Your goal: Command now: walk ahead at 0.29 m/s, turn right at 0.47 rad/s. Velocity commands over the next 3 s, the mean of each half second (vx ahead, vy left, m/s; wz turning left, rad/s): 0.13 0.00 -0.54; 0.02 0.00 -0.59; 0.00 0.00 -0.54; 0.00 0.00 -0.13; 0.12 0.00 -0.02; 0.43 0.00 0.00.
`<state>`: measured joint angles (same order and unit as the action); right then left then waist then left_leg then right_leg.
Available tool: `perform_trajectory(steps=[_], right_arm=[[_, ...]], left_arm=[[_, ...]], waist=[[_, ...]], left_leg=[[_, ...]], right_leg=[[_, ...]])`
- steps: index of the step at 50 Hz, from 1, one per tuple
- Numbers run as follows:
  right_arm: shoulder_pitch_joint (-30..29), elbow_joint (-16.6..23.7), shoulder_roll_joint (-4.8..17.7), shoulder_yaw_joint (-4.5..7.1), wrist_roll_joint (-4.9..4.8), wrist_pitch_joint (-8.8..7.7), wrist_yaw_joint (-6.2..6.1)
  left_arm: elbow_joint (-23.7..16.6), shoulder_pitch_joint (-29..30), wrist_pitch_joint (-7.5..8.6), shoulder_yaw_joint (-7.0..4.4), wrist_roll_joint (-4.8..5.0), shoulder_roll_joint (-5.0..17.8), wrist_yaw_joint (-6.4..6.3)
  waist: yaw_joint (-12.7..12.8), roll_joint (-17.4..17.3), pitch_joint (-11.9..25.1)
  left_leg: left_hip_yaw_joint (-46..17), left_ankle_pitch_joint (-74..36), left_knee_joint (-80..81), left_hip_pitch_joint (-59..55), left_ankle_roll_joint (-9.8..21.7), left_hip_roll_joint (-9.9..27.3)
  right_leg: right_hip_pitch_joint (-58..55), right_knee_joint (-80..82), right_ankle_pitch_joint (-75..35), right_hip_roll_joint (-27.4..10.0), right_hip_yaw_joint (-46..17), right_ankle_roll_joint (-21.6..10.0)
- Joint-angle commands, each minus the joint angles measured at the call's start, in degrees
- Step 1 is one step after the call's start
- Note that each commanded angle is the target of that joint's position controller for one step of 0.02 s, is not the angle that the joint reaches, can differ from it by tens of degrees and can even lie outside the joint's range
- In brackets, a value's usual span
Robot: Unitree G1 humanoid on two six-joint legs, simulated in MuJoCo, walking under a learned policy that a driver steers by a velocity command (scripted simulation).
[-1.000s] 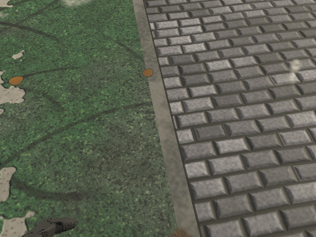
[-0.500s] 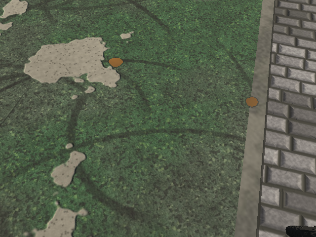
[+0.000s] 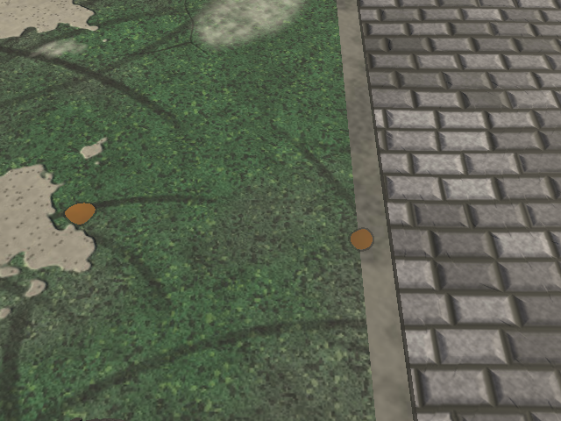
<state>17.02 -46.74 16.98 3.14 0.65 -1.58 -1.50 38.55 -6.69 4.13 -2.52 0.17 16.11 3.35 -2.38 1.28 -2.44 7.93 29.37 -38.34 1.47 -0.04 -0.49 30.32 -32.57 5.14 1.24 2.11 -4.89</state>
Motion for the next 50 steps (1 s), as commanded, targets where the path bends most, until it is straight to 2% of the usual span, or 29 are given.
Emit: perform_trajectory(steps=[1,2,4,6,8,10,12,15,19,21,22,23,24,25,26,28,30,34,37,39,41,42,43,44,45,46,47,48,50], right_arm=[[5.13,5.54,6.8,-0.2,0.84,-3.27,1.45],[-1.62,7.64,8.99,0.55,-1.64,-3.65,1.84],[-5.85,8.74,8.09,0.37,-0.62,-3.08,0.84],[-3.59,8.85,7.89,0.69,-0.25,-1.29,0.34],[-1.06,7.91,5.71,0.12,0.03,-0.49,-0.21],[-1.86,7.89,5.16,-0.05,0.3,-0.11,-0.73],[-3.61,8.11,5.2,-0.01,0.12,0.34,-0.78],[-7.91,9.38,5.27,0.18,-0.36,0.7,-0.47],[-9.81,10.34,6.04,0.81,-0.66,-0.45,0.25],[-6.48,9.33,6.52,1.47,-0.72,-1.42,0.55],[-5.33,9.47,9.63,2.29,0.08,-1.53,0.26],[-8.33,10.32,14.32,3.31,1.37,-0.68,-0.23],[-5.48,9.73,11.95,3.17,2.02,-0.37,-0.03],[-6.39,10.42,9.09,2.36,1.61,-0.35,-0.08],[-8.35,10.67,7.15,1.96,0.91,-0.09,-0.22],[-10.45,10.98,6.07,1.5,-0.15,0.55,-0.62],[-9.7,10.54,6.59,1.76,0.33,1.29,-1.06],[-8.59,9.88,8.69,2.84,0.23,2.09,-1.27],[-9.48,9.62,10.1,3.53,-0.43,2.22,-0.64],[-9.72,9.21,10.6,3.79,-1.13,2.12,-0.27],[-10.76,8.73,10.35,3.83,-2.19,2.1,-0.21],[-8.15,7.46,8.54,3.45,-2.19,1.97,-0.05],[-6.6,7.76,5.17,2.59,-0.19,1.96,0.28],[-11.99,11.89,4.5,2.03,1.09,1.71,-0.23],[-15.11,12.05,6.86,2.87,0.46,1.6,-0.65],[-14.53,11.55,7.52,3.26,-0.48,1.75,-0.7],[-12.74,10.08,7.43,3.56,-0.43,1.92,-1.03],[-12.0,9.63,7.94,3.79,0.01,2.09,-1.31],[-10.84,9.26,6.91,3.68,-0.04,1.86,-0.92]], left_arm=[[-3.19,-17.57,-0.18,-4.47,-0.54,14.26,-1.58],[-3.99,-13.76,-0.55,-3.84,-0.52,12.09,-1.76],[-4.83,-7.26,-1.45,-3.04,0.94,9.08,-2.43],[-5.72,-4.42,-2.06,-3.0,-0.31,9.13,-2.75],[-5.65,-3.06,-2.21,-3.37,-0.47,10.04,-3.03],[-5.28,-3.42,-2.77,-3.77,-0.2,11.13,-3.71],[-5.26,-3.09,-3.82,-3.87,0.37,11.36,-4.45],[-5.53,-2.8,-5.29,-3.81,0.48,11.14,-5.11],[-5.86,-3.0,-6.06,-3.76,0.46,10.54,-5.12],[-6.39,-1.46,-6.28,-3.41,1.16,9.39,-5.23],[-6.57,-3.62,-6.26,-2.71,0.74,7.03,-5.17],[-7.02,-8.68,-5.99,-2.13,0.27,4.67,-4.97],[-7.12,-7.93,-5.37,-3.28,-0.19,9.34,-4.86],[-5.91,-7.88,-5.49,-4.51,0.4,12.63,-4.83],[-4.76,-7.68,-6.21,-4.87,0.83,12.45,-5.04],[-4.56,-7.3,-7.6,-4.32,1.0,9.71,-5.18],[-5.8,-5.18,-7.79,-3.53,1.36,7.18,-4.91],[-7.88,-1.87,-7.47,-2.8,1.06,5.66,-4.16],[-8.18,-2.23,-7.66,-2.99,0.96,6.31,-3.39],[-8.18,-3.11,-7.95,-3.39,0.96,6.83,-2.87],[-6.86,-6.75,-7.98,-3.86,0.87,6.59,-2.47],[-6.14,-8.7,-7.91,-4.49,0.64,7.76,-2.84],[-6.67,-10.17,-7.65,-5.93,0.68,13.18,-3.69],[-8.12,-9.74,-6.74,-6.6,-0.99,18.17,-3.62],[-7.99,-10.27,-5.38,-5.79,-2.11,14.88,-3.33],[-7.46,-7.81,-4.53,-4.99,-1.83,13.1,-3.47],[-7.62,-4.61,-4.31,-4.75,-0.68,11.76,-3.83],[-7.83,-2.57,-4.45,-4.19,0.4,10.46,-4.18],[-7.86,-2.33,-4.9,-3.64,0.2,9.8,-4.85]], waist=[[7.88,6.72,32.78],[8.64,3.19,25.64],[5.01,-3.48,11.56],[1.33,-0.59,7.91],[-0.03,1.34,8.0],[0.33,2.18,10.17],[0.88,3.17,11.91],[2.21,5.02,10.83],[2.82,7.92,9.27],[0.51,8.06,8.86],[1.59,3.28,10.42],[6.31,-13.29,9.07],[3.51,-17.11,9.88],[3.17,-11.46,9.14],[3.57,-8.3,7.91],[3.5,-8.39,5.95],[2.42,-10.44,5.21],[0.38,-12.44,7.6],[0.32,-13.19,8.07],[0.83,-13.07,7.66],[3.27,-11.59,7.49],[3.62,-8.07,7.42],[2.5,6.28,6.97],[4.1,17.46,6.25],[6.79,10.78,8.4],[4.76,8.84,6.86],[3.13,6.07,6.07],[2.47,6.24,5.74],[1.73,6.71,7.25]], left_leg=[[-14.88,9.18,-47.72,35.17,-3.14,-4.76],[-16.28,4.2,-45.95,38.27,-2.08,-0.92],[-13.68,-1.79,-37.19,38.49,-2.35,2.75],[-13.28,-4.11,-31.58,31.3,-3.29,3.26],[-11.89,-5.79,-24.27,28.37,-5.02,2.44],[-11.87,-9.75,-18.79,27.45,-6.27,1.43],[-12.38,-14.69,-14.48,25.99,-6.72,0.74],[-13.31,-17.11,-8.34,25.01,-6.49,-0.28],[-14.53,-14.29,1.75,22.86,-4.84,-1.57],[-13.85,-23.16,15.33,15.59,-2.67,-0.49],[-19.86,-28.63,17.56,8.46,0.56,8.1],[-32.59,-45.24,17.4,2.59,8.81,19.82],[-40.97,-48.55,18.88,2.96,16.27,25.74],[-35.74,-46.5,17.91,4.03,15.86,23.5],[-29.17,-43.54,16.97,4.95,13.01,19.31],[-22.0,-40.69,17.35,6.53,10.77,15.46],[-17.31,-39.57,18.76,6.44,10.9,13.39],[-14.5,-40.36,18.63,3.31,12.43,16.04],[-12.66,-39.3,18.51,4.87,12.39,17.44],[-12.19,-37.25,17.35,5.09,11.6,18.28],[-9.63,-33.35,13.22,7.73,8.54,17.22],[-6.7,-27.36,8.32,12.07,4.86,15.12],[-0.38,-11.01,-6.19,24.37,-1.12,9.21],[-3.53,8.56,-18.68,37.57,-4.38,0.88],[-10.62,8.82,-26.99,37.72,-4.08,1.72],[-12.09,4.02,-28.84,37.56,-3.24,2.58],[-12.44,-0.66,-27.71,37.37,-3.22,3.06],[-12.59,-3.71,-26.63,37.12,-3.66,3.11],[-11.8,-7.59,-27.46,33.34,-4.63,1.42]], right_leg=[[-55.1,4.29,-36.02,-23.06,-42.39,-21.29],[-49.49,6.03,-34.25,-20.23,-33.35,-17.91],[-31.49,9.69,-29.57,-15.32,-24.38,-13.65],[-19.01,13.32,-27.95,-12.29,-21.31,-12.94],[-14.06,13.44,-32.21,-10.39,-17.9,-12.47],[-13.69,12.08,-32.97,-9.43,-17.02,-11.57],[-13.46,11.18,-26.31,-8.11,-17.24,-9.68],[-12.83,11.08,-11.24,-7.01,-20.59,-7.66],[-16.7,7.67,-8.37,-7.47,-27.21,-6.58],[-16.64,3.75,-6.69,-5.15,-28.24,-3.74],[-12.58,-2.42,4.46,-2.22,-25.47,-0.95],[-1.39,-13.07,27.49,7.08,-14.8,3.01],[4.22,-26.4,34.26,6.05,-11.04,5.96],[4.65,-33.63,30.48,3.54,-11.44,7.17],[5.01,-36.19,26.65,2.51,-10.59,8.29],[5.37,-37.93,21.85,1.36,-8.7,10.06],[4.49,-33.3,19.06,0.8,-5.3,10.78],[-0.08,-21.63,18.82,-2.0,-3.16,10.61],[-6.13,-13.79,17.65,-2.4,-0.81,9.19],[-8.83,-7.99,15.89,-2.2,0.25,7.62],[-15.72,3.43,7.89,-0.64,2.2,4.66],[-21.78,8.62,2.42,-0.21,0.16,2.66],[-30.09,12.54,-12.96,-11.07,-15.75,-1.71],[-28.98,13.15,-22.16,-23.29,-33.1,-13.69],[-27.27,14.28,-17.95,-22.47,-31.82,-15.77],[-25.65,14.08,-14.69,-19.11,-26.68,-12.68],[-24.9,13.52,-11.24,-15.74,-23.17,-9.42],[-24.41,13.16,-12.13,-14.48,-21.78,-7.96],[-22.68,12.69,-15.95,-12.42,-20.09,-7.91]])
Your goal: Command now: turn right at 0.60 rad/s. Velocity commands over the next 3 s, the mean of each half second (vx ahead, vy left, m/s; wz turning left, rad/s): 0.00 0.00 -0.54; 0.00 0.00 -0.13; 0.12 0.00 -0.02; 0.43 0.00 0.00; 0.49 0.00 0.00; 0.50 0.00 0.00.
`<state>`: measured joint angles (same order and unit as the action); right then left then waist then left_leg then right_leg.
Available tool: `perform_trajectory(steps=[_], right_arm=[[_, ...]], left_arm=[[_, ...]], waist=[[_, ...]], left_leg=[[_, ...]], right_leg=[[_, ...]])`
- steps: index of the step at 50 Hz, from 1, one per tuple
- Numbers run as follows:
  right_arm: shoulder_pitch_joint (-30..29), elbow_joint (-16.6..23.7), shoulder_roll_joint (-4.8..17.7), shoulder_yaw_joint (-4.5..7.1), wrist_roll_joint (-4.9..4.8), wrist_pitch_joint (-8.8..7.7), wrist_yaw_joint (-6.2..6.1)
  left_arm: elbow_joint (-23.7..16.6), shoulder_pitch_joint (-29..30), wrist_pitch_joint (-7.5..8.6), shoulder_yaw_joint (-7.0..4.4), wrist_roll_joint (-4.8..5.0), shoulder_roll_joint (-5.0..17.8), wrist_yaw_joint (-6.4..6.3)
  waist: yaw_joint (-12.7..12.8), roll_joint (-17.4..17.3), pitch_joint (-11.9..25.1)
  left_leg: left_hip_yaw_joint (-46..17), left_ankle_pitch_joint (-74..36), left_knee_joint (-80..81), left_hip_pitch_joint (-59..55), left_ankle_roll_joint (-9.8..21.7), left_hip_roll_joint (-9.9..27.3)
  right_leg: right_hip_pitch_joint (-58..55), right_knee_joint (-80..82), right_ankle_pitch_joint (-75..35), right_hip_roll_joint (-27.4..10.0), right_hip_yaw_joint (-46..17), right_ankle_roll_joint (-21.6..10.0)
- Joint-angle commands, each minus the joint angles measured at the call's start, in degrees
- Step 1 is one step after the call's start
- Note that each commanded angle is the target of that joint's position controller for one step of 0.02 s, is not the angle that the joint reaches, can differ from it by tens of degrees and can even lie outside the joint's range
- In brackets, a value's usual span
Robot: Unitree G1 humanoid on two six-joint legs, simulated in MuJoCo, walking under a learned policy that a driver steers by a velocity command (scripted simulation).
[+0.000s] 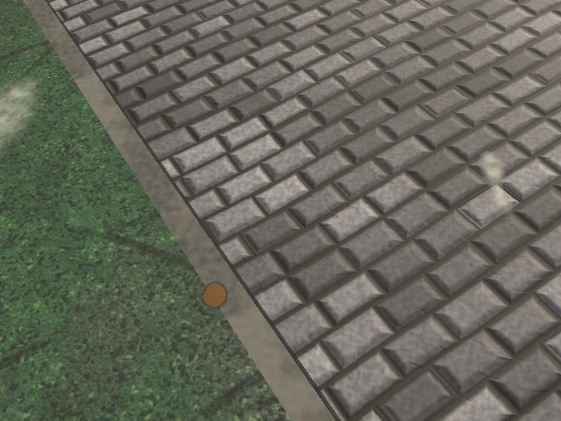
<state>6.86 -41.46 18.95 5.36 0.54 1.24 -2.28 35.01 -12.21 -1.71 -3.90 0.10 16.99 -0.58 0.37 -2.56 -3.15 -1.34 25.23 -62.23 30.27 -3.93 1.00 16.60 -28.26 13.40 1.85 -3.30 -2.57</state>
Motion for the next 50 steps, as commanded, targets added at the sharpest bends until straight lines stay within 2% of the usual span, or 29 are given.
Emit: perform_trajectory(steps=[1,5,10,12,14,15,16,17,18,19,20,21,22,25,28,30,32,33,34,35,36,37,38,40,41,50], right_arm=[[-0.4,3.86,4.28,1.27,-0.24,-1.06,0.07],[-3.06,4.62,2.64,0.47,-0.5,-1.34,0.53],[-3.06,5.0,3.32,0.59,-1.07,-2.07,1.5],[-2.16,5.06,3.55,0.74,-1.25,-2.56,1.96],[0.65,4.36,3.43,0.99,-1.22,-3.08,2.36],[2.4,3.74,3.98,1.32,-0.93,-3.24,2.3],[3.73,3.96,7.2,2.04,-0.08,-3.06,1.96],[1.94,4.1,11.82,2.79,1.07,-2.41,1.82],[1.42,5.05,8.81,2.17,1.78,-2.72,1.83],[-1.03,5.76,5.91,1.14,1.3,-2.87,1.55],[-3.33,5.99,4.44,0.68,0.55,-2.77,1.38],[-3.77,5.98,3.7,0.33,-0.3,-2.73,1.24],[-3.25,5.68,3.46,-0.03,-0.56,-2.59,1.06],[-0.35,4.56,3.57,-0.22,-0.1,-2.01,0.8],[-0.33,4.02,5.01,0.02,-0.38,-1.49,1.1],[1.22,3.24,6.49,0.29,-0.87,-1.05,1.41],[0.95,2.64,6.0,-0.2,-1.72,-0.87,1.55],[3.39,1.55,4.86,-0.7,-1.95,-1.26,1.64],[5.11,1.28,3.44,-1.39,-0.72,-2.07,2.0],[7.11,1.71,0.69,-2.3,1.03,-3.08,2.56],[3.94,1.61,1.04,-2.5,1.34,-3.11,2.24],[1.64,1.49,2.29,-2.27,1.13,-2.96,2.15],[0.76,1.06,2.52,-2.17,0.88,-2.76,1.95],[2.07,0.37,3.0,-2.07,0.54,-2.08,1.54],[2.52,-0.1,3.0,-2.09,0.42,-2.03,1.45],[4.72,-4.72,3.1,-2.04,0.1,-2.09,0.65]], left_arm=[[-4.22,2.89,0.81,-2.26,0.11,8.92,-1.14],[-3.77,1.6,0.33,-2.84,0.4,10.21,-1.68],[-4.1,2.82,-0.34,-3.27,0.41,11.15,-1.03],[-4.2,3.6,-0.57,-3.3,0.76,11.1,-0.77],[-4.47,5.49,-0.87,-3.18,1.49,10.68,-0.87],[-4.56,5.79,-0.98,-2.96,1.86,9.93,-1.09],[-4.46,3.39,-0.93,-2.3,1.31,7.49,-1.15],[-5.25,0.69,-0.55,-2.22,1.45,6.49,-1.13],[-4.27,0.55,0.0,-3.69,0.23,11.27,-1.34],[-3.06,0.01,-0.07,-4.59,0.53,13.15,-1.26],[-1.63,-0.71,-0.58,-4.55,0.6,11.91,-1.43],[-1.03,-0.95,-1.06,-4.22,0.4,10.42,-1.62],[-0.89,-0.79,-1.31,-3.69,0.54,8.59,-1.53],[-2.0,2.31,-1.0,-2.35,0.92,5.63,-1.45],[-2.42,3.74,-0.8,-0.91,0.24,3.24,-1.03],[-1.86,3.31,-0.68,-1.01,0.61,4.18,-0.77],[0.21,-0.39,-0.51,-1.11,0.5,4.1,-0.47],[0.47,-0.77,-0.42,-1.14,0.09,4.93,-0.45],[-0.08,-1.35,-0.39,-1.43,-0.28,7.71,-0.86],[-0.31,0.82,-0.65,-2.01,-0.88,11.42,-1.28],[-0.39,2.9,-0.27,-0.76,-1.17,6.1,-0.63],[-0.29,3.76,0.21,-0.1,-1.49,3.88,-0.12],[0.35,3.18,0.57,-0.12,-1.75,4.08,0.0],[1.06,2.85,1.41,0.01,-1.41,4.79,0.1],[1.49,2.32,1.61,0.22,-1.29,4.45,0.01],[4.11,2.07,1.9,0.69,-0.96,3.36,-0.21]], waist=[[-1.01,10.26,8.52],[0.52,10.58,8.14],[1.06,11.88,7.4],[0.79,12.15,7.73],[-1.23,11.74,8.33],[-2.15,10.67,8.57],[-1.09,3.69,10.43],[2.1,-12.08,7.4],[0.36,-10.29,6.91],[1.32,-6.21,5.99],[2.12,-4.3,4.8],[1.64,-4.18,4.17],[1.19,-4.37,3.89],[-0.84,-6.33,4.98],[-1.79,-8.38,6.64],[-2.53,-9.13,6.65],[-0.32,-7.65,6.26],[-0.19,-5.87,5.97],[-1.19,-0.64,8.18],[-4.66,11.18,8.91],[-2.67,11.19,8.94],[-1.95,9.23,7.04],[-1.14,8.66,5.99],[-1.47,9.41,3.31],[-1.53,9.03,2.76],[-1.41,4.32,2.67]], left_leg=[[-2.39,-4.52,-1.66,3.94,-1.02,-0.55],[-3.12,-5.61,11.01,1.81,-1.59,-1.66],[-3.83,-3.39,20.83,-5.38,-0.64,-3.42],[-3.99,-3.51,25.37,-7.75,0.03,-3.87],[-3.33,-9.41,35.41,-13.35,1.21,-3.96],[-3.29,-16.42,41.62,-18.59,2.23,-2.4],[-10.63,-21.07,43.28,-25.76,5.61,6.84],[-23.91,-32.69,44.71,-27.25,14.53,17.72],[-28.47,-33.81,45.38,-23.17,20.63,22.99],[-23.58,-31.79,44.81,-21.17,19.78,20.27],[-18.25,-28.77,44.14,-20.34,17.11,16.04],[-15.52,-27.99,43.75,-21.11,15.87,13.95],[-13.4,-30.4,43.51,-21.3,15.89,12.88],[-9.7,-32.97,43.06,-25.3,16.6,11.22],[-8.18,-33.93,42.07,-25.07,16.56,11.4],[-8.99,-34.83,41.3,-24.27,16.83,11.9],[-8.33,-34.4,39.21,-21.94,15.23,11.07],[-7.84,-31.65,38.72,-19.48,12.5,10.12],[-5.83,-25.23,36.23,-15.24,8.2,8.11],[-0.1,-13.11,34.36,-12.39,3.86,2.55],[0.42,-9.78,36.2,-17.69,1.52,2.53],[0.76,-12.96,36.39,-18.83,0.67,2.24],[1.26,-14.63,35.94,-18.99,0.51,1.91],[0.73,-16.12,36.51,-18.93,0.68,2.3],[0.65,-16.45,36.82,-19.14,0.8,2.39],[0.69,-18.63,38.11,-20.43,-0.07,2.95]], right_leg=[[-9.44,8.16,-24.25,-12.52,-14.37,-10.32],[-10.73,7.19,-18.93,-11.79,-17.3,-10.25],[-7.11,6.3,-15.89,-11.41,-23.71,-10.64],[-7.67,5.19,-17.77,-10.94,-26.42,-10.22],[-6.88,2.94,-17.84,-9.0,-27.22,-8.27],[-4.22,1.18,-13.63,-6.99,-26.14,-6.02],[1.71,-6.25,-0.58,-3.19,-21.52,-2.71],[13.9,-16.62,19.96,7.07,-9.21,1.23],[15.44,-30.92,24.6,4.17,-7.82,4.23],[14.92,-36.97,20.87,2.7,-8.07,5.14],[14.75,-39.31,17.58,2.43,-7.5,6.15],[15.93,-41.12,14.8,2.67,-7.46,6.95],[15.8,-41.7,13.47,2.92,-7.09,7.59],[14.43,-32.27,11.99,1.91,-4.18,8.61],[6.1,-17.6,13.27,-1.2,-0.51,8.53],[1.78,-9.81,10.93,-0.96,2.01,8.15],[-5.5,4.7,-0.42,-0.24,3.65,6.25],[-10.31,10.96,-6.77,-0.91,2.02,4.53],[-17.2,9.53,-17.2,-6.44,-4.47,2.49],[-16.74,5.63,-24.04,-12.52,-10.29,-2.1],[-9.46,6.23,-15.03,-12.75,-10.41,-4.96],[-7.93,6.85,-7.82,-9.89,-8.94,-3.62],[-6.97,7.2,-5.11,-8.19,-7.88,-2.13],[-4.96,7.61,-5.35,-7.63,-7.72,-1.12],[-4.51,7.51,-5.51,-7.3,-7.42,-0.86],[-5.34,6.7,-8.48,-5.69,-6.15,-0.78]])
Over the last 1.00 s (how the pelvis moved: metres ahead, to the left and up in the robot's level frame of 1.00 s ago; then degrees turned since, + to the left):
0.13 0.00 0.03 -36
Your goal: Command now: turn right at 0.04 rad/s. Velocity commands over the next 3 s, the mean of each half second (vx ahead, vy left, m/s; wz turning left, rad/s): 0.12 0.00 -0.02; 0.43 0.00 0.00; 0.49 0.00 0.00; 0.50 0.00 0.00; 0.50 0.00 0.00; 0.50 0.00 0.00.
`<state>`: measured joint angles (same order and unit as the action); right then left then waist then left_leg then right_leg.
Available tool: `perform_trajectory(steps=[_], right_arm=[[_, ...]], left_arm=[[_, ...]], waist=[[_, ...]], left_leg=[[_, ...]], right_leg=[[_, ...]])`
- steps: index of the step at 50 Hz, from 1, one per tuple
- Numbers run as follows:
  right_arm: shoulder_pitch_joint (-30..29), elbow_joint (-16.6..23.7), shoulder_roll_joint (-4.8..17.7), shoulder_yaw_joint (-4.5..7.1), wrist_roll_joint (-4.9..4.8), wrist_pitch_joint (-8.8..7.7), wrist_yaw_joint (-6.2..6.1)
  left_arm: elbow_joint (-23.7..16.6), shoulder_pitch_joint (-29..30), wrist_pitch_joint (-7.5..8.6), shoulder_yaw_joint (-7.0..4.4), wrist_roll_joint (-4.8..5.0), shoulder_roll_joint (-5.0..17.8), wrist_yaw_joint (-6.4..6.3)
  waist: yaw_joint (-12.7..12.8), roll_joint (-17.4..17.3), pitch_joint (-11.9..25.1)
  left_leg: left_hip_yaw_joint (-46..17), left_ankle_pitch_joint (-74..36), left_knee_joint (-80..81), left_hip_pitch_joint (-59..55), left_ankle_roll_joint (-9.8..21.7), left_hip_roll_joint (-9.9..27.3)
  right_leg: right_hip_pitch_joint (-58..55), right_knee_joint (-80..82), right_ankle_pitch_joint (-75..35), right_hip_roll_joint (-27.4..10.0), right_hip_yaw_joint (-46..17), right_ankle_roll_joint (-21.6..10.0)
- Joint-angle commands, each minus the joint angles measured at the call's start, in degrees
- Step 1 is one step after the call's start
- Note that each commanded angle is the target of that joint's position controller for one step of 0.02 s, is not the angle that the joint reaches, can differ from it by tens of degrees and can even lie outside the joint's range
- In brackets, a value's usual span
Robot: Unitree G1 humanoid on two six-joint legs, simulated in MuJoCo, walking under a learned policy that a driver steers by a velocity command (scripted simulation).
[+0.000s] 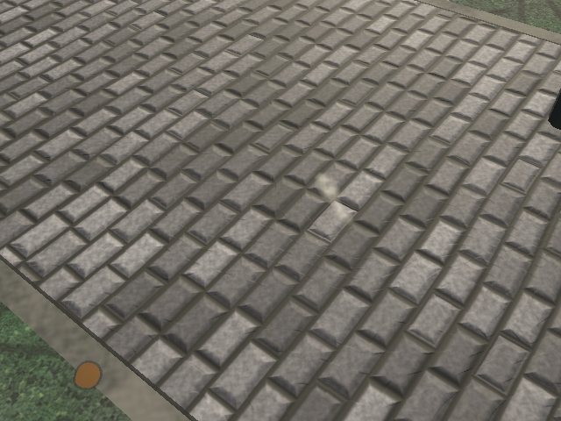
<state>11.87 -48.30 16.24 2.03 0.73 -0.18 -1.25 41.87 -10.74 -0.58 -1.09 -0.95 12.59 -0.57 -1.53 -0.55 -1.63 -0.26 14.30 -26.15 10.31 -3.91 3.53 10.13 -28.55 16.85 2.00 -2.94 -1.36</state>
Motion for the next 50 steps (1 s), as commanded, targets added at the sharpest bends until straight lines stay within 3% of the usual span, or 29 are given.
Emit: perform_trajectory(steps=[1,11,13,14,16,17,19,21,22,23,24,25,26,27,29,30,31,33,36,41,43,44,45,46,47,48,49,50], right_arm=[[-0.14,1.66,5.88,1.3,-0.11,-0.66,-0.46],[1.12,-2.69,6.11,1.26,-0.38,-0.32,-1.23],[1.94,-3.84,5.38,1.17,-0.77,-0.11,-1.4],[1.08,-3.65,5.06,1.14,-1.12,-0.2,-1.46],[-2.16,-1.68,3.93,0.83,-1.64,-1.37,-1.21],[-3.16,-0.89,3.89,0.81,-2.13,-2.34,-0.82],[-2.57,-0.62,4.4,1.01,-2.96,-4.2,0.4],[2.6,-3.02,4.19,1.13,-2.88,-5.54,1.55],[8.47,-6.21,4.22,1.6,-2.34,-5.72,1.76],[13.91,-8.63,5.18,2.19,-1.64,-5.61,1.84],[19.97,-9.23,10.08,3.26,-1.45,-5.67,1.66],[20.7,-9.03,12.36,3.27,-0.88,-6.19,2.48],[15.19,-7.53,9.16,2.22,-1.02,-6.64,2.39],[11.98,-6.28,6.77,1.64,-1.18,-6.78,2.25],[10.18,-5.55,5.75,1.07,-1.0,-6.53,2.39],[11.34,-5.89,4.0,0.46,-0.74,-6.13,2.38],[13.03,-6.42,3.62,0.25,-0.64,-5.84,2.27],[15.02,-6.99,4.37,0.23,-0.68,-5.2,1.7],[14.78,-6.65,5.73,0.24,-0.53,-4.55,0.66],[18.06,-8.1,6.62,0.69,-1.34,-4.41,0.09],[17.47,-8.15,7.12,1.17,-1.57,-4.11,0.02],[16.64,-7.86,7.75,1.47,-1.43,-3.91,-0.01],[16.0,-7.56,8.56,1.85,-1.21,-3.55,-0.07],[15.07,-7.23,8.77,1.99,-0.87,-2.93,-0.06],[14.33,-6.5,8.21,1.69,-0.53,-2.57,-0.06],[18.24,-5.07,3.66,0.3,0.21,-3.06,0.4],[22.87,-6.07,-2.05,-1.41,-0.45,-4.34,0.97],[15.53,-4.46,4.87,0.44,-2.58,-5.73,1.33]], left_arm=[[-2.31,0.54,0.79,-2.12,0.13,7.68,-0.22],[3.13,-0.7,0.81,-2.24,0.52,7.43,-0.4],[4.66,-2.17,0.42,-2.66,0.96,8.45,-0.78],[5.0,-3.06,0.21,-3.18,1.26,9.99,-0.89],[5.57,-5.56,0.66,-3.92,1.57,12.66,-0.85],[5.87,-6.15,1.31,-4.09,1.77,13.09,-0.92],[5.86,-5.14,2.56,-3.87,2.0,11.88,-0.91],[4.69,-0.22,2.59,-3.74,3.01,11.52,-0.79],[4.2,1.82,2.34,-3.58,2.96,11.04,-0.71],[3.73,2.57,2.5,-2.87,2.2,8.5,-0.6],[2.06,3.66,3.02,-1.62,1.42,4.27,-0.56],[0.52,3.68,4.04,-2.47,2.43,6.84,-0.8],[1.57,1.33,4.86,-2.96,3.45,8.81,-0.51],[2.72,0.09,5.5,-3.02,3.71,9.11,0.04],[3.15,1.79,6.09,-3.5,2.65,9.32,0.42],[3.22,2.53,6.06,-3.56,2.23,8.76,0.89],[3.24,2.81,5.93,-3.35,2.01,7.43,1.33],[2.42,5.11,5.54,-2.89,1.8,5.63,1.76],[-0.32,12.22,5.56,-1.89,2.04,3.76,2.0],[-3.1,19.56,6.13,-1.37,2.63,4.36,3.17],[-3.65,19.86,6.5,-1.65,2.61,5.65,3.66],[-3.38,18.24,6.61,-2.11,2.54,6.83,3.72],[-2.53,14.87,6.54,-2.81,2.46,8.33,3.52],[-0.34,7.26,6.38,-3.95,2.54,10.38,3.11],[2.71,-2.85,6.01,-5.15,2.54,12.62,2.43],[4.65,-12.13,5.64,-6.29,1.16,17.12,1.87],[5.96,-13.93,5.62,-5.63,1.41,15.81,2.34],[6.13,-10.31,5.8,-4.28,1.98,11.08,2.27]], waist=[[0.48,2.04,1.32],[0.41,1.23,1.53],[0.93,2.86,1.87],[1.86,4.77,-0.06],[3.78,10.38,-5.31],[4.0,11.95,-7.25],[2.9,12.06,-7.73],[-0.86,8.96,-5.13],[-3.48,7.09,-2.61],[-5.1,2.76,-0.5],[-6.59,-12.33,1.6],[-5.83,-16.64,0.26],[-2.85,-9.42,-3.96],[-1.62,-6.98,-5.9],[-1.17,-4.92,-5.63],[-1.35,-5.43,-4.38],[-1.51,-6.24,-3.26],[-1.93,-5.09,-2.81],[-2.93,-4.03,-4.74],[-3.59,-4.7,-7.65],[-1.93,-4.78,-6.77],[-0.29,-5.32,-4.82],[1.83,-6.49,-1.53],[5.86,-7.18,3.62],[10.45,-6.65,9.66],[10.27,2.76,18.84],[7.7,13.39,26.23],[8.66,9.33,16.99]], left_leg=[[-0.38,-7.96,2.09,-0.64,-0.14,0.47],[0.03,-8.98,2.34,-1.49,0.1,0.4],[3.23,2.33,-0.66,0.1,0.55,-2.26],[4.84,8.32,-4.28,3.63,1.12,-3.67],[4.45,12.27,-12.78,12.52,2.82,-4.2],[1.83,12.94,-16.47,15.11,4.33,-2.54],[-0.99,16.38,-17.51,18.73,7.28,0.01],[1.24,8.59,-5.41,7.16,9.06,-0.73],[3.71,-0.36,-0.27,-4.27,8.33,-3.45],[-0.07,-1.46,1.07,-12.87,7.76,-2.0],[-20.63,9.52,11.21,-18.9,12.07,10.5],[-39.71,15.68,17.66,-18.6,18.85,19.01],[-37.0,18.37,17.7,-16.17,19.24,19.21],[-30.3,16.59,17.64,-15.36,17.16,16.12],[-20.72,3.49,18.04,-16.01,13.91,12.5],[-16.01,-4.73,17.8,-15.89,12.78,10.35],[-12.98,-12.55,17.34,-16.16,12.69,9.33],[-8.97,-21.87,17.34,-15.93,13.31,8.32],[-5.14,-22.26,19.68,-10.92,13.0,6.57],[-3.72,-21.22,21.14,-11.73,13.61,8.87],[-3.28,-27.78,18.42,-15.68,13.06,10.57],[-2.96,-36.24,15.47,-17.45,12.51,11.05],[-2.63,-46.93,10.85,-18.97,11.96,11.19],[-1.39,-55.74,1.91,-18.56,11.05,10.04],[-0.49,-53.92,-10.27,-11.39,9.43,7.91],[0.96,-31.61,-30.82,9.33,6.96,2.03],[-4.98,17.87,-45.85,22.49,5.51,-7.41],[-8.67,17.41,-51.2,28.22,6.88,-4.32]], right_leg=[[0.93,6.87,-12.54,-5.68,-6.3,-1.97],[0.26,6.22,-15.37,-4.15,-4.18,-1.45],[0.3,7.95,1.83,-3.56,-4.61,-2.65],[1.62,10.24,15.33,-4.93,-7.38,-4.38],[3.43,17.26,30.82,-12.56,-19.34,-9.54],[4.44,19.46,30.95,-15.87,-24.3,-11.69],[1.46,19.37,24.7,-18.34,-25.87,-12.71],[4.73,16.37,16.14,-14.72,-17.89,-9.62],[9.6,12.33,11.9,-10.97,-12.5,-7.58],[14.75,3.46,6.99,-6.88,-6.98,-5.13],[23.4,-16.06,7.46,0.15,2.03,-0.32],[31.37,-28.3,16.79,2.31,-0.56,0.32],[35.19,-34.76,13.2,-2.06,-4.01,-0.68],[36.4,-35.82,6.85,-4.34,-3.44,-1.67],[36.86,-32.92,-1.7,-7.26,-1.5,-2.14],[34.88,-31.42,-4.39,-7.72,-0.25,-1.82],[34.0,-30.39,-6.19,-7.48,1.18,-1.18],[34.12,-26.79,-8.84,-7.13,3.07,0.45],[30.44,-14.62,-15.24,-5.78,4.9,1.91],[25.77,-2.73,-20.62,-3.9,5.32,0.48],[24.58,-0.64,-18.6,-3.51,4.72,-1.38],[21.65,-0.34,-16.96,-2.51,5.09,-2.42],[16.81,-1.0,-14.86,-0.92,6.01,-3.53],[7.49,-0.77,-14.15,0.85,7.23,-5.17],[-7.57,-0.98,-15.35,-0.8,5.42,-7.27],[-31.02,-2.64,-9.57,-14.58,-13.64,-13.78],[-38.82,7.24,4.27,-24.54,-38.65,-19.77],[-31.26,12.05,9.1,-21.74,-36.86,-16.52]])
Over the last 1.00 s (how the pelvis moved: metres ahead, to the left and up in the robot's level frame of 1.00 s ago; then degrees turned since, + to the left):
-0.01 -0.01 0.00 -18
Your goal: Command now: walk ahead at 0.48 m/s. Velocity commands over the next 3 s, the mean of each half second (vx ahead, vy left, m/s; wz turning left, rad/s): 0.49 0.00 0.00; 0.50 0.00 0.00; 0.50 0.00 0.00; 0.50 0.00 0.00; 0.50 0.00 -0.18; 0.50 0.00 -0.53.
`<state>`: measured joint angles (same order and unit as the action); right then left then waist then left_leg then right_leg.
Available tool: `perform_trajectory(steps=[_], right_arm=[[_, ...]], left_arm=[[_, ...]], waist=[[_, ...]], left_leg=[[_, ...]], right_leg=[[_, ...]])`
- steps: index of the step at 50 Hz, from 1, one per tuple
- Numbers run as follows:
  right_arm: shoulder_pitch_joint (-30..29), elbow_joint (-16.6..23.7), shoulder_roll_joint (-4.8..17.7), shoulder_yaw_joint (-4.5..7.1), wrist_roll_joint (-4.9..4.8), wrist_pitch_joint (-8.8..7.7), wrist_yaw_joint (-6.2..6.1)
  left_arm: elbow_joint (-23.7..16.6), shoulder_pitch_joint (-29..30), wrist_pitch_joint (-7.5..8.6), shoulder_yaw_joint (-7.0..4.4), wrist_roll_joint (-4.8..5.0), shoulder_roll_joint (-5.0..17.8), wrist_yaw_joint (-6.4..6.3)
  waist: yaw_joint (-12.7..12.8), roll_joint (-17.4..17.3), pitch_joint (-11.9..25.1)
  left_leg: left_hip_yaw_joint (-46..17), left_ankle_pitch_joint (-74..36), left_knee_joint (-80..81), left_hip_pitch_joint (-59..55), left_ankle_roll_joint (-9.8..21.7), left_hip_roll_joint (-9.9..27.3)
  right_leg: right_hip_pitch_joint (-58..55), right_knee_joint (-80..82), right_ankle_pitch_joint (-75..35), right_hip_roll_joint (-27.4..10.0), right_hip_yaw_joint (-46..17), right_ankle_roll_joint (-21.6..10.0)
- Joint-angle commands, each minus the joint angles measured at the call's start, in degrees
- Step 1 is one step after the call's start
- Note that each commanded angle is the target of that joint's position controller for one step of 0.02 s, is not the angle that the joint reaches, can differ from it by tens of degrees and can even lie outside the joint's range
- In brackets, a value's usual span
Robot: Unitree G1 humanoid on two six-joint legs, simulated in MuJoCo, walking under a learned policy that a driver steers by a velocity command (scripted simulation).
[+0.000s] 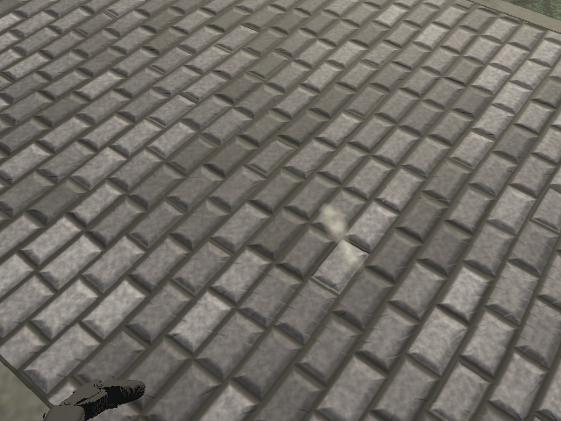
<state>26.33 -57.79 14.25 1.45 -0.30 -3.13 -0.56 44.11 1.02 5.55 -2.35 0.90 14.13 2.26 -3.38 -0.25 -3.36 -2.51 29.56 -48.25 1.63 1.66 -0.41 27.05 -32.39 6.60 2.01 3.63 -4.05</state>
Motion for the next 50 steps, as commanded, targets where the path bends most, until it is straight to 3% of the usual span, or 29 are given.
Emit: perform_trajectory(steps=[1,2,3,4,6,10,13,16,19,21,22,23,24,25,26,27,28,29,30,31,34,37,41,45,48,49,50], right_arm=[[-4.35,7.2,9.09,1.75,-2.76,-3.63,0.63],[-6.86,7.6,8.71,1.84,-2.29,-4.01,0.23],[-6.73,7.43,7.96,2.22,-1.55,-3.71,-0.01],[-4.85,7.1,6.53,2.14,-1.21,-3.0,0.02],[-4.08,7.2,4.57,1.96,-0.87,-1.73,-0.06],[-13.62,11.32,5.28,2.0,0.2,-1.25,-0.31],[-20.47,13.19,3.87,1.31,0.12,-2.02,0.35],[-26.02,14.99,3.9,0.92,-0.56,-2.29,1.18],[-28.78,17.04,5.32,1.11,-0.75,-2.61,2.21],[-26.47,17.04,6.91,1.65,-0.8,-2.83,2.64],[-21.89,15.96,8.27,2.4,-0.77,-2.91,2.61],[-12.73,13.15,10.88,3.86,-0.71,-2.86,2.24],[-2.22,11.1,15.3,5.11,-0.07,-2.59,1.7],[0.08,9.52,18.47,5.75,0.17,-2.23,2.21],[-1.01,10.4,11.99,4.0,-0.08,-2.38,2.38],[-5.98,11.35,9.96,3.29,-0.01,-2.61,2.23],[-10.37,12.3,9.23,2.98,0.25,-2.74,2.19],[-12.85,12.56,8.04,2.71,0.56,-2.88,2.29],[-13.81,12.52,7.12,2.4,1.06,-3.11,2.34],[-13.9,12.24,6.65,2.34,0.96,-3.25,2.47],[-12.1,10.77,8.18,2.75,0.45,-3.64,2.15],[-9.64,9.36,9.09,2.99,0.33,-3.03,1.26],[-6.32,7.46,9.87,3.09,-0.14,-2.52,0.55],[-2.78,4.99,10.2,3.38,-0.52,-1.49,0.34],[-3.41,4.44,10.98,3.88,-0.76,-0.59,-0.1],[-4.32,4.63,11.48,4.03,-0.74,-0.33,-0.19],[-5.49,4.86,11.45,3.98,-0.68,0.04,-0.27]], left_arm=[[3.11,-16.13,-0.12,-2.47,0.21,8.31,-0.65],[2.62,-12.21,0.26,-2.14,-0.24,7.29,-0.5],[2.45,-10.18,0.65,-1.75,-0.97,5.9,-0.27],[2.8,-9.35,0.88,-1.5,-1.46,5.03,-0.13],[3.98,-9.82,1.3,-1.47,-0.83,5.24,-0.03],[6.17,-13.66,1.37,-2.0,-0.81,8.48,-1.39],[7.26,-16.75,0.87,-2.04,-0.33,9.74,-2.08],[9.27,-21.19,0.31,-2.12,0.33,10.61,-2.22],[10.58,-22.98,-0.87,-2.36,0.52,11.03,-2.43],[10.62,-22.26,-1.68,-2.67,0.39,11.82,-2.62],[10.34,-20.98,-2.08,-2.69,0.26,12.12,-2.65],[10.03,-20.78,-2.43,-2.16,-0.19,10.86,-2.66],[8.43,-21.91,-2.39,-0.93,-1.52,8.27,-2.76],[8.66,-29.51,-1.12,1.14,-0.95,0.52,-2.04],[9.35,-26.04,0.1,-0.21,0.44,7.37,-1.8],[7.69,-20.59,0.94,-1.09,1.86,10.39,-1.6],[7.16,-17.68,1.2,-1.01,1.68,9.97,-1.96],[7.02,-16.2,1.05,-1.27,0.69,9.43,-2.22],[7.2,-17.04,0.48,-1.37,0.3,8.56,-2.22],[7.53,-17.85,-0.17,-1.25,0.19,7.3,-2.23],[6.69,-15.71,-1.53,-1.03,-0.32,5.71,-2.44],[4.62,-9.8,-1.45,-1.0,-0.81,5.43,-2.33],[2.55,-2.04,-0.72,-0.39,-0.47,4.21,-1.62],[0.23,3.61,-0.15,-0.18,0.06,4.66,-0.53],[-0.37,3.0,0.35,-0.65,0.18,6.28,0.33],[0.22,0.37,0.45,-1.16,0.16,7.34,0.38],[1.95,-5.51,0.47,-2.13,0.05,8.82,0.21]], waist=[[8.49,6.82,9.41],[6.56,2.08,5.5],[4.38,1.75,3.65],[2.51,3.17,4.04],[1.22,3.8,2.89],[2.97,2.7,-0.86],[5.44,2.13,-1.14],[7.65,2.05,-1.42],[7.33,2.44,-1.39],[5.21,3.66,0.44],[2.29,4.15,3.19],[-1.83,3.27,9.04],[-4.85,-3.33,18.32],[-0.47,-19.34,24.35],[-2.57,-12.03,21.91],[-1.88,-8.78,13.71],[-0.2,-4.03,9.42],[1.11,-2.49,6.3],[2.79,-3.54,6.02],[3.53,-3.75,5.8],[4.09,-3.05,3.48],[2.74,-2.49,1.65],[0.23,-2.85,-0.16],[-1.02,-2.89,-1.72],[0.88,-3.79,-0.52],[2.56,-4.67,1.24],[5.95,-4.88,4.79]], left_leg=[[-4.07,-3.7,-28.0,38.74,2.07,2.65],[-3.04,-8.82,-25.07,36.31,2.01,5.31],[-2.78,-11.9,-22.52,33.18,1.66,7.14],[-3.12,-13.47,-21.09,29.67,1.35,8.41],[-2.12,-13.84,-17.83,28.4,0.19,9.36],[-0.94,-24.41,-4.97,35.16,-2.57,10.38],[1.4,-34.35,8.53,32.49,-2.62,8.03],[2.04,-36.57,14.63,31.97,-2.43,6.41],[1.0,-31.58,18.2,33.94,-0.45,5.77],[1.76,-26.73,19.31,30.02,1.14,4.53],[3.41,-25.48,20.44,23.35,2.34,2.78],[4.41,-26.01,20.76,10.76,4.13,1.66],[-6.88,-27.18,18.87,-6.73,7.72,11.72],[-34.32,-13.39,26.7,-24.01,16.43,22.7],[-37.6,-6.79,31.06,-22.38,14.62,21.75],[-29.23,-9.57,31.98,-15.26,12.39,20.24],[-22.85,-16.89,33.27,-7.59,11.57,18.23],[-18.16,-23.03,34.84,-1.59,11.33,16.36],[-14.97,-26.46,36.34,1.91,10.83,14.88],[-12.95,-28.15,37.89,3.67,11.03,13.9],[-8.37,-33.02,40.68,5.82,12.1,13.4],[-4.99,-33.35,42.09,4.62,11.42,12.38],[-0.89,-30.97,42.91,4.49,9.67,10.53],[-1.23,-32.41,40.5,-2.71,9.49,13.58],[-1.78,-39.29,36.22,-7.77,8.28,15.8],[-1.37,-46.75,33.08,-8.22,7.67,15.56],[0.26,-55.41,26.16,-7.23,6.59,13.83]], right_leg=[[-37.82,18.22,15.34,-20.3,-34.66,-11.78],[-28.99,20.23,8.16,-18.38,-28.56,-10.82],[-23.08,21.73,2.36,-16.07,-23.27,-10.02],[-19.48,23.34,0.73,-14.54,-20.13,-9.75],[-15.08,25.77,-1.26,-13.55,-16.27,-10.48],[-14.13,28.31,-3.95,-12.67,-11.97,-10.65],[-15.21,27.81,-6.19,-10.56,-7.86,-8.39],[-20.26,26.38,-5.4,-12.23,-7.81,-8.01],[-28.1,22.44,-8.32,-15.69,-9.0,-6.96],[-31.23,18.38,-15.38,-16.8,-9.27,-5.7],[-31.18,12.75,-24.3,-15.65,-8.01,-4.75],[-28.1,1.8,-29.08,-12.46,-5.74,-3.23],[-16.99,-16.49,-14.94,-8.61,-2.89,-1.29],[5.62,-34.5,22.72,2.26,-3.71,2.08],[11.81,-41.01,26.62,-0.41,-11.22,1.11],[15.14,-41.71,21.5,-3.2,-10.29,0.12],[13.46,-39.56,16.07,-6.23,-8.57,0.29],[11.71,-36.27,12.63,-8.04,-8.16,0.76],[8.18,-34.25,10.21,-9.55,-8.54,1.04],[6.39,-32.71,9.16,-9.82,-8.27,1.5],[8.72,-26.94,5.52,-10.51,-7.32,3.13],[12.26,-16.9,-3.1,-10.36,-6.8,4.45],[8.9,-3.87,-12.6,-7.95,-4.29,4.47],[10.47,1.62,-10.79,-6.86,-4.46,3.11],[8.13,3.9,-4.97,-5.9,-4.28,0.96],[3.64,4.22,-2.97,-4.52,-3.07,0.11],[-4.93,5.41,-3.01,-2.61,-1.27,-1.15]])
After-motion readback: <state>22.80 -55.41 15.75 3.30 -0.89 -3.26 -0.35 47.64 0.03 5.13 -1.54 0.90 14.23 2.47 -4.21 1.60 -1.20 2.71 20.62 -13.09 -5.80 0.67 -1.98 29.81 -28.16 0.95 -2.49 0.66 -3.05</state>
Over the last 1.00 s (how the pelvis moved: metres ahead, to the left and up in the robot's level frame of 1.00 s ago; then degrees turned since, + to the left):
0.29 0.02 -0.02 1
